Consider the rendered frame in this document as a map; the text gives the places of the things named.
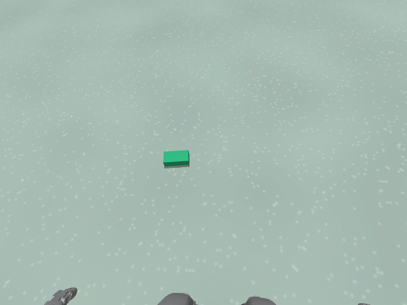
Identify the small box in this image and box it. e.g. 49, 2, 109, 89
163, 150, 190, 166

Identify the left robot hand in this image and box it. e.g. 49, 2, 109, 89
44, 287, 77, 305

